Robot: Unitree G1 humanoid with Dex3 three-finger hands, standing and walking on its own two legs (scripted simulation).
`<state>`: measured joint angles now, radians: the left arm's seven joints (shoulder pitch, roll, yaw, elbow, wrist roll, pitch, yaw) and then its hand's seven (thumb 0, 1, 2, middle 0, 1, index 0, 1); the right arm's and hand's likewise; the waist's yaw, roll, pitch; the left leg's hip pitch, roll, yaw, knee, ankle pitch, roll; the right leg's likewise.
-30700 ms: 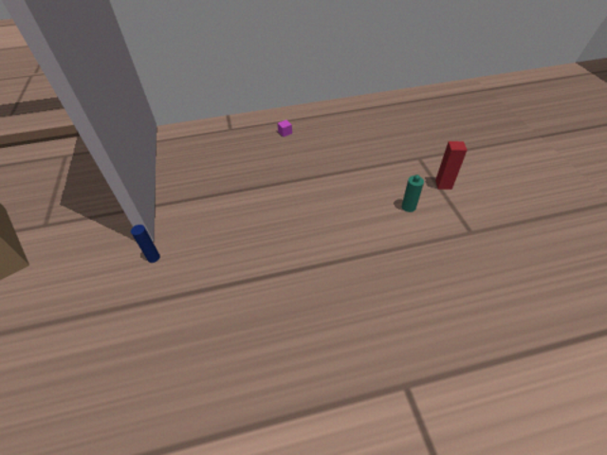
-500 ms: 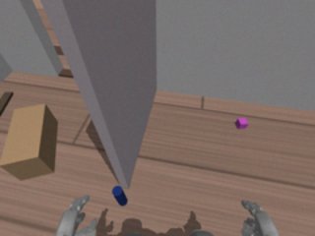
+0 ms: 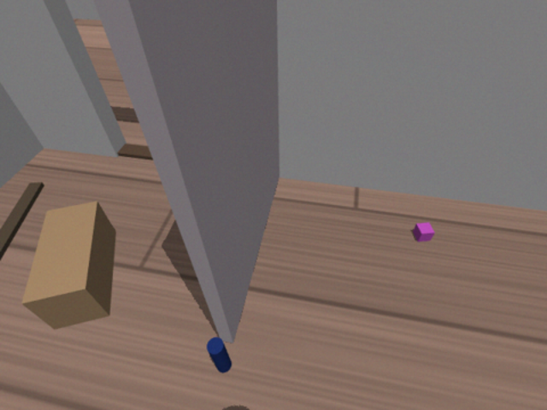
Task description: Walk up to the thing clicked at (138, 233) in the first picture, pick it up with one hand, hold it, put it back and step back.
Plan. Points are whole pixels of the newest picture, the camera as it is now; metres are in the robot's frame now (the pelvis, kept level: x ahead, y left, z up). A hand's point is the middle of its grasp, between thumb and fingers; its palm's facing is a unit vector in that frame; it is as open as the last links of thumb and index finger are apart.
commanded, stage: stand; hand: left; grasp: from the side
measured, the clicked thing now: (219, 355) +0.42 +0.22 -0.68
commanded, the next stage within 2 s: step back in 1.54 s
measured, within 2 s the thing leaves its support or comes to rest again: neither
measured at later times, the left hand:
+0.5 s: hand out of the picture +0.04 +0.23 -0.15, palm faces -0.01 -0.94 -0.34, open 7.3 cm
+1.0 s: hand out of the picture +0.09 +0.24 -0.15, palm faces -0.01 -0.94 -0.34, open 7.3 cm
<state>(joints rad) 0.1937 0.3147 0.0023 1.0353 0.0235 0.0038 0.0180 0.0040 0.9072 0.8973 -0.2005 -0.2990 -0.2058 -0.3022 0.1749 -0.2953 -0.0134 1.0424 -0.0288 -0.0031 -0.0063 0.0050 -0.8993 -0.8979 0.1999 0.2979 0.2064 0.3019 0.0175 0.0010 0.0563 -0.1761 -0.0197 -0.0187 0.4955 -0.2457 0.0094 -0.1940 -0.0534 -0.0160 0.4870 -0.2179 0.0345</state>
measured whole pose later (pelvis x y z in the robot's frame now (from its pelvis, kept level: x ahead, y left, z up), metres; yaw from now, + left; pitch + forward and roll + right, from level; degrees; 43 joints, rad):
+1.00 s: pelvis +0.02 -0.01 +0.01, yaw +0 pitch -3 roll +0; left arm 0.09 0.32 0.01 1.16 0.01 -0.01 0.00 0.00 0.91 0.90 -0.20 -0.30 -0.21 -0.30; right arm 0.11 -0.33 0.00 1.14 -0.01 -0.02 -0.01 0.00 -0.90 -0.90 0.20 0.30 0.21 0.30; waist 0.01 0.01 0.06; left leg -0.09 0.00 -0.02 0.34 -0.19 -0.01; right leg -0.12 -0.03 -0.02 0.34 -0.16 0.02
